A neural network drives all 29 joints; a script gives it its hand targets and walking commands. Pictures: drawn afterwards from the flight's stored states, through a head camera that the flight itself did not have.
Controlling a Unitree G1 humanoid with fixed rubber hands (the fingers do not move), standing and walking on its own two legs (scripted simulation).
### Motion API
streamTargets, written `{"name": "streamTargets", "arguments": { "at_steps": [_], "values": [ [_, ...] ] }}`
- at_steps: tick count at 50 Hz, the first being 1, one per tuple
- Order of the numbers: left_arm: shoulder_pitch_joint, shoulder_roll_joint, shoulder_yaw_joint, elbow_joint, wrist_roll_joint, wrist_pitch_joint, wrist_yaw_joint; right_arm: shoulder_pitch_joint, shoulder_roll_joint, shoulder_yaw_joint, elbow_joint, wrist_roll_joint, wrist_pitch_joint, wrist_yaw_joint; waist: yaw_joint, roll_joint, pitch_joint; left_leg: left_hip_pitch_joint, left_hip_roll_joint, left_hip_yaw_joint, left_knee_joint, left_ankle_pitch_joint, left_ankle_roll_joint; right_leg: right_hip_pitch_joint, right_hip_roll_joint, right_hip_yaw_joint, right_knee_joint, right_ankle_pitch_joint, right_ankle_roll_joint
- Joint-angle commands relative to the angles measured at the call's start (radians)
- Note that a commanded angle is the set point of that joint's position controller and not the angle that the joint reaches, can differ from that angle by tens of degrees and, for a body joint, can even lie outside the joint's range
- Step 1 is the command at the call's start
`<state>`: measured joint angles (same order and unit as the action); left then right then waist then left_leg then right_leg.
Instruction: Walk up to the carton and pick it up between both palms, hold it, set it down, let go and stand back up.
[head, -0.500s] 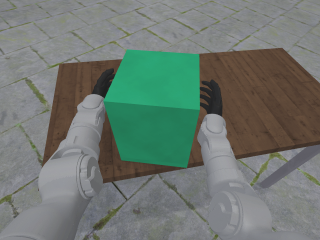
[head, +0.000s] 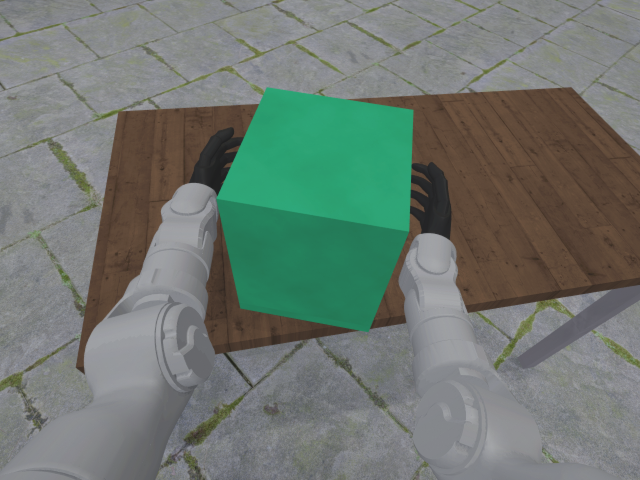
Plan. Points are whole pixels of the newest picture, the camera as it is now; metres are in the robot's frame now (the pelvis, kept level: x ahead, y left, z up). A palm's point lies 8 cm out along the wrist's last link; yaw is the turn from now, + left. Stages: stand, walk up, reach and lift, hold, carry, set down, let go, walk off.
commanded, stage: set down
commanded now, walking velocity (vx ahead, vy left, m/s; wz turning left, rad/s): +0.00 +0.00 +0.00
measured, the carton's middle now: (320, 216) +0.45 +0.00 +0.04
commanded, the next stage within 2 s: none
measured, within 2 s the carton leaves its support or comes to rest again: neither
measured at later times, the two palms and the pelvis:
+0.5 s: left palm (208, 186) +0.46 +0.15 +0.09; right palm (430, 227) +0.39 -0.14 +0.08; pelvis +0.00 +0.00 +0.00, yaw +0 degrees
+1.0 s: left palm (209, 186) +0.46 +0.15 +0.08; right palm (427, 228) +0.39 -0.14 +0.08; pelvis +0.01 +0.00 +0.00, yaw +0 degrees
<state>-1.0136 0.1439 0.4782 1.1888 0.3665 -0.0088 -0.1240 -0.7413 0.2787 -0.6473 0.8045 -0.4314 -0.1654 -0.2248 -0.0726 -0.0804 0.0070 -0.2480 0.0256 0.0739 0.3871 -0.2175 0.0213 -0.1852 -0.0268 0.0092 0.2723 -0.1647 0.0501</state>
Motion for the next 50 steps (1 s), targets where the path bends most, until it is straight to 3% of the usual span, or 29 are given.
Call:
{"name": "streamTargets", "arguments": {
  "at_steps": [1, 4, 6, 8, 9, 10, 12, 13, 14, 16, 18, 22, 24, 27, 29, 32, 33, 34, 35, 36, 37, 40, 41, 43, 45, 47, 48, 49, 50],
  "values": [
    [-0.538, -0.464, -0.131, 0.012, 0.022, -0.037, -0.142, -0.620, 0.451, 0.318, 0.030, -0.057, -0.015, 0.153, 0.044, 0.155, -0.508, 0.142, -0.020, 0.094, -0.032, 0.408, -0.064, 0.258, 0.047, -0.097, 0.056, 0.391, 0.000],
    [-0.534, -0.477, -0.141, -0.003, 0.025, -0.043, -0.139, -0.600, 0.440, 0.307, 0.037, -0.066, -0.020, 0.149, 0.037, 0.173, -0.499, 0.144, -0.014, 0.090, -0.026, 0.429, -0.069, 0.251, 0.046, -0.097, 0.051, 0.383, -0.007],
    [-0.522, -0.479, -0.119, -0.004, 0.038, -0.044, -0.133, -0.605, 0.446, 0.318, 0.022, -0.059, -0.029, 0.154, 0.058, 0.158, -0.517, 0.152, -0.016, 0.092, -0.026, 0.427, -0.067, 0.249, 0.047, -0.091, 0.050, 0.381, -0.005],
    [-0.541, -0.466, -0.129, 0.000, 0.028, -0.049, -0.135, -0.608, 0.451, 0.300, 0.031, -0.086, -0.033, 0.151, 0.042, 0.161, -0.531, 0.134, -0.015, 0.092, -0.035, 0.419, -0.069, 0.258, 0.039, -0.102, 0.050, 0.389, 0.001],
    [-0.490, -0.466, -0.101, 0.023, 0.065, -0.045, -0.136, -0.566, 0.452, 0.303, 0.084, -0.058, -0.026, 0.160, 0.064, 0.158, -0.485, 0.124, -0.016, 0.089, -0.031, 0.408, -0.061, 0.240, 0.040, -0.086, 0.041, 0.372, -0.003],
    [-0.524, -0.476, -0.117, 0.005, 0.048, -0.048, -0.134, -0.586, 0.443, 0.292, 0.037, -0.073, -0.028, 0.160, 0.041, 0.152, -0.507, 0.131, -0.009, 0.084, -0.030, 0.402, -0.061, 0.239, 0.050, -0.096, 0.045, 0.353, -0.005],
    [-0.501, -0.450, -0.098, 0.033, 0.046, -0.048, -0.140, -0.578, 0.444, 0.304, 0.036, -0.097, -0.026, 0.163, 0.062, 0.138, -0.485, 0.134, -0.022, 0.102, -0.043, 0.403, -0.054, 0.251, 0.043, -0.107, 0.043, 0.366, 0.005],
    [-0.496, -0.477, -0.108, 0.006, 0.062, -0.051, -0.136, -0.568, 0.451, 0.301, 0.062, -0.084, -0.034, 0.163, 0.043, 0.153, -0.485, 0.153, -0.013, 0.079, -0.034, 0.444, -0.065, 0.226, 0.050, -0.103, 0.045, 0.372, 0.002],
    [-0.465, -0.452, -0.084, 0.036, 0.062, -0.036, -0.139, -0.572, 0.427, 0.280, 0.056, -0.096, -0.022, 0.163, 0.060, 0.151, -0.433, 0.155, -0.012, 0.086, -0.034, 0.417, -0.058, 0.206, 0.050, -0.099, 0.038, 0.315, 0.000],
    [-0.461, -0.444, -0.094, 0.020, 0.072, -0.023, -0.144, -0.550, 0.428, 0.273, 0.081, -0.089, -0.018, 0.159, 0.052, 0.156, -0.392, 0.153, -0.005, 0.092, -0.037, 0.422, -0.061, 0.206, 0.049, -0.101, 0.040, 0.302, 0.003],
    [-0.466, -0.479, -0.129, -0.003, 0.065, -0.030, -0.142, -0.531, 0.432, 0.270, 0.075, -0.088, -0.029, 0.150, 0.026, 0.170, -0.447, 0.176, -0.007, 0.089, -0.030, 0.447, -0.071, 0.196, 0.056, -0.106, 0.031, 0.323, -0.001],
    [-0.410, -0.455, -0.093, -0.002, 0.081, -0.025, -0.139, -0.484, 0.444, 0.294, 0.108, -0.094, -0.030, 0.153, 0.064, 0.149, -0.416, 0.171, -0.011, 0.095, -0.021, 0.454, -0.061, 0.186, 0.050, -0.101, 0.037, 0.317, 0.002],
    [-0.447, -0.459, -0.096, -0.028, 0.094, -0.021, -0.139, -0.495, 0.413, 0.265, 0.092, -0.092, -0.034, 0.151, 0.042, 0.169, -0.402, 0.176, -0.010, 0.087, -0.022, 0.451, -0.067, 0.194, 0.052, -0.113, 0.027, 0.309, -0.001],
    [-0.407, -0.429, -0.078, 0.009, 0.085, -0.007, -0.149, -0.481, 0.414, 0.265, 0.093, -0.105, -0.026, 0.148, 0.043, 0.121, -0.346, 0.137, -0.015, 0.098, -0.042, 0.374, -0.046, 0.185, 0.048, -0.109, 0.022, 0.292, 0.008],
    [-0.438, -0.459, -0.122, -0.039, 0.073, -0.014, -0.143, -0.496, 0.425, 0.265, 0.071, -0.108, -0.036, 0.145, 0.027, 0.154, -0.428, 0.158, -0.019, 0.091, -0.037, 0.407, -0.057, 0.192, 0.050, -0.116, 0.031, 0.317, 0.002],
    [-0.382, -0.449, -0.081, -0.001, 0.112, -0.003, -0.146, -0.466, 0.431, 0.274, 0.106, -0.104, -0.038, 0.141, 0.047, 0.140, -0.357, 0.134, -0.017, 0.097, -0.028, 0.409, -0.050, 0.191, 0.048, -0.097, 0.028, 0.335, 0.003],
    [-0.376, -0.451, -0.076, -0.019, 0.124, 0.002, -0.149, -0.423, 0.414, 0.271, 0.106, -0.090, -0.031, 0.139, 0.041, 0.167, -0.354, 0.138, -0.021, 0.093, -0.030, 0.405, -0.052, 0.203, 0.042, -0.101, 0.026, 0.336, 0.000],
    [-0.385, -0.430, -0.060, -0.008, 0.120, 0.002, -0.152, -0.457, 0.418, 0.276, 0.069, -0.107, -0.033, 0.142, 0.057, 0.125, -0.379, 0.130, -0.022, 0.100, -0.046, 0.378, -0.046, 0.227, 0.047, -0.109, 0.026, 0.306, 0.005],
    [-0.393, -0.460, -0.060, -0.034, 0.133, -0.006, -0.147, -0.448, 0.431, 0.249, 0.103, -0.119, -0.041, 0.146, 0.044, 0.146, -0.374, 0.121, -0.020, 0.087, -0.045, 0.391, -0.048, 0.221, 0.044, -0.108, 0.025, 0.324, 0.004],
    [-0.362, -0.443, -0.047, -0.027, 0.138, 0.007, -0.146, -0.444, 0.409, 0.260, 0.091, -0.103, -0.032, 0.145, 0.062, 0.140, -0.335, 0.130, -0.020, 0.092, -0.055, 0.350, -0.048, 0.218, 0.046, -0.104, 0.018, 0.277, 0.003],
    [-0.373, -0.449, -0.061, -0.017, 0.128, 0.006, -0.153, -0.459, 0.410, 0.257, 0.059, -0.107, -0.036, 0.149, 0.052, 0.159, -0.353, 0.141, -0.023, 0.100, -0.057, 0.341, -0.041, 0.198, 0.046, -0.107, 0.012, 0.253, 0.000],
    [-0.345, -0.447, -0.054, -0.030, 0.134, 0.004, -0.150, -0.431, 0.393, 0.261, 0.069, -0.121, -0.041, 0.148, 0.042, 0.131, -0.324, 0.162, -0.013, 0.090, -0.053, 0.373, -0.044, 0.183, 0.054, -0.121, 0.019, 0.258, -0.001],
    [-0.354, -0.455, -0.064, -0.054, 0.122, -0.001, -0.141, -0.449, 0.405, 0.269, 0.064, -0.110, -0.049, 0.149, 0.066, 0.130, -0.368, 0.163, -0.017, 0.097, -0.042, 0.414, -0.044, 0.170, 0.054, -0.110, 0.025, 0.278, 0.006],
    [-0.361, -0.471, -0.071, -0.061, 0.139, -0.001, -0.139, -0.440, 0.412, 0.262, 0.071, -0.106, -0.056, 0.147, 0.044, 0.153, -0.368, 0.162, -0.021, 0.089, -0.033, 0.409, -0.055, 0.180, 0.055, -0.121, 0.016, 0.280, -0.005],
    [-0.360, -0.457, -0.068, -0.058, 0.136, -0.009, -0.136, -0.415, 0.430, 0.277, 0.073, -0.104, -0.054, 0.153, 0.064, 0.147, -0.380, 0.170, -0.020, 0.096, -0.024, 0.419, -0.048, 0.166, 0.050, -0.118, 0.027, 0.286, -0.005],
    [-0.329, -0.462, -0.085, -0.047, 0.143, -0.001, -0.140, -0.399, 0.417, 0.285, 0.103, -0.092, -0.063, 0.151, 0.052, 0.143, -0.359, 0.169, -0.012, 0.077, -0.019, 0.461, -0.048, 0.156, 0.052, -0.124, 0.033, 0.316, 0.002],
    [-0.330, -0.467, -0.041, -0.048, 0.156, 0.003, -0.148, -0.398, 0.448, 0.280, 0.083, -0.111, -0.051, 0.155, 0.069, 0.126, -0.309, 0.151, -0.017, 0.085, -0.030, 0.418, -0.035, 0.170, 0.048, -0.115, 0.024, 0.287, -0.001],
    [-0.322, -0.452, -0.035, -0.046, 0.160, 0.008, -0.148, -0.374, 0.423, 0.283, 0.121, -0.107, -0.045, 0.153, 0.052, 0.132, -0.294, 0.138, -0.017, 0.083, -0.042, 0.414, -0.038, 0.187, 0.048, -0.120, 0.031, 0.303, 0.005],
    [-0.313, -0.450, -0.036, -0.040, 0.154, 0.007, -0.148, -0.401, 0.415, 0.297, 0.081, -0.099, -0.061, 0.154, 0.064, 0.123, -0.308, 0.158, -0.024, 0.088, -0.029, 0.439, -0.035, 0.195, 0.049, -0.117, 0.039, 0.332, 0.005]
  ]
}}
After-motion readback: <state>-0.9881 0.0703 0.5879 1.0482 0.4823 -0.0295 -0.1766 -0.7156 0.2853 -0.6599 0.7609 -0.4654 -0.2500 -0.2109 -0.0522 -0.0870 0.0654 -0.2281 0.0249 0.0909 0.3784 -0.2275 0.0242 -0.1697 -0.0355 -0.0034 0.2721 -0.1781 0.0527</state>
